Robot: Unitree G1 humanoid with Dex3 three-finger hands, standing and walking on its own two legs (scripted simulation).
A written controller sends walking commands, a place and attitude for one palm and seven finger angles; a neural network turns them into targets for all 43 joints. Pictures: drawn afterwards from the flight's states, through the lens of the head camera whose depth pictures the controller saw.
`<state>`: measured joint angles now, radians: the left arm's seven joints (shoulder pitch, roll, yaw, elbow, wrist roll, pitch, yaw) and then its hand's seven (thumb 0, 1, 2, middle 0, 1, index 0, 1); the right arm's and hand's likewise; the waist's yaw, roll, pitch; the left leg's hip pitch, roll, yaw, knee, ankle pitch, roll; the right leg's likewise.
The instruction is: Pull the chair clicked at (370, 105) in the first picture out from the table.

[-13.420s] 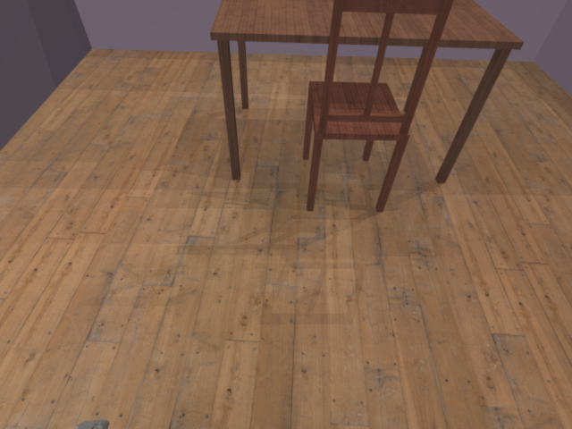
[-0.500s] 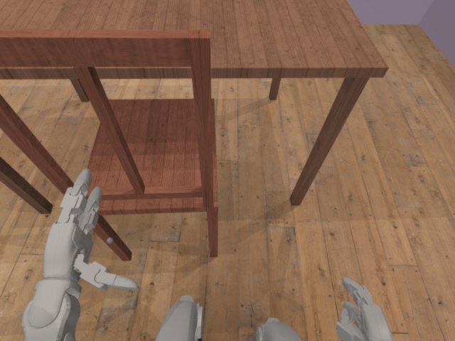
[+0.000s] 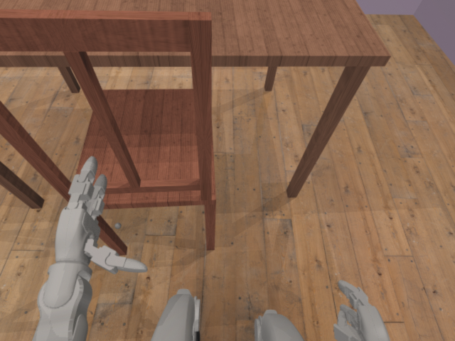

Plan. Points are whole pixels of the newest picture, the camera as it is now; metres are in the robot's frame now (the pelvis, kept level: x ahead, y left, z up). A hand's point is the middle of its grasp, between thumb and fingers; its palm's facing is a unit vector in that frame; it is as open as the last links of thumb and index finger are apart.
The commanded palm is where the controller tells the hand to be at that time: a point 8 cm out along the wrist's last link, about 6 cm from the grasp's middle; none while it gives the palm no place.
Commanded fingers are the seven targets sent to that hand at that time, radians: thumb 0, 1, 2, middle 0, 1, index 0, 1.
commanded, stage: aim the fingers beside a spindle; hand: left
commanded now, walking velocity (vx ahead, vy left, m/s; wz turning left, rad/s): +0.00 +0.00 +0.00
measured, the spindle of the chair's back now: (113, 135) +0.46 +0.23 +0.06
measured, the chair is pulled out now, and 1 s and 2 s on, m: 0.00 0.00 0.00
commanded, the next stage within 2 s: push the fingers through the gap in 0.82 s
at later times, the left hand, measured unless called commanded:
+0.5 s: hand (119, 225) +0.30 +0.20 +0.02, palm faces +0.10 -0.99 -0.03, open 16.9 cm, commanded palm +0.28 +0.25 +0.02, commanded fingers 0.00 -0.50 0.30 -0.06 -0.08 -0.06 -0.08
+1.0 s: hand (117, 226) +0.30 +0.20 +0.02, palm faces +0.10 -0.99 -0.03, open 16.9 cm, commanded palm +0.28 +0.25 +0.02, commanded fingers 0.00 -0.50 0.30 -0.06 -0.08 -0.06 -0.08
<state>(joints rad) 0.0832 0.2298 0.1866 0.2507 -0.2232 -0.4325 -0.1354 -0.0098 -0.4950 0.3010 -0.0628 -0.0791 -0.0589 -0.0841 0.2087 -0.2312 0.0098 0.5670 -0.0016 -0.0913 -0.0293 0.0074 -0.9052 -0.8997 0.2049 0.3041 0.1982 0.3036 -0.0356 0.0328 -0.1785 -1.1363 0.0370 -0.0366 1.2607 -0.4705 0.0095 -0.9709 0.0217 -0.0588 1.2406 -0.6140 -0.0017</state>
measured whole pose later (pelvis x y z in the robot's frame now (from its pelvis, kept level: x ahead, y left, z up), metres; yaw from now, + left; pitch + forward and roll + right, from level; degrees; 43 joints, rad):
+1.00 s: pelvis +0.00 +0.00 -0.01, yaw +0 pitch +21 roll -4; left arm 0.08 0.24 0.21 0.27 -0.24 -0.45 -0.15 -0.01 -0.50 0.30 -0.06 -0.08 -0.06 -0.08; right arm 0.20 -0.23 0.01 0.57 0.00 -0.07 -0.03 0.01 -0.91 -0.90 0.20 0.30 0.20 0.30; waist -0.04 0.04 -0.19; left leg -1.18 0.04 -0.04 1.30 -0.48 0.00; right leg -1.02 0.03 -0.06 1.28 -0.63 -0.01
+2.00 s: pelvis +0.00 +0.00 -0.01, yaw -1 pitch +23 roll -3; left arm -0.37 0.31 0.31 0.69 -0.18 -0.47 -0.13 -0.01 -0.50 0.30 -0.06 -0.08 -0.06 -0.08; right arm 0.24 -0.24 0.01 0.62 -0.01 0.00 -0.02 0.00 -0.91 -0.90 0.20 0.30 0.20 0.30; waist -0.08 0.03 -0.18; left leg -1.22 0.05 -0.03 1.29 -0.48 0.00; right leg -1.07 0.04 -0.05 1.28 -0.62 -0.01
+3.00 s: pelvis +0.00 +0.00 -0.01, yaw -2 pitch +24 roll -4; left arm -0.43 0.32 0.32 0.75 -0.17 -0.48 -0.12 -0.01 -0.48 0.31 -0.25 -0.67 -0.25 -0.67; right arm 0.25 -0.24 0.01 0.62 -0.01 0.04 -0.01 0.00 -0.91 -0.90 0.20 0.30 0.20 0.30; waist -0.09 0.03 -0.18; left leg -1.23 0.05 -0.03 1.29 -0.48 0.01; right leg -1.07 0.04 -0.04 1.26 -0.61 0.00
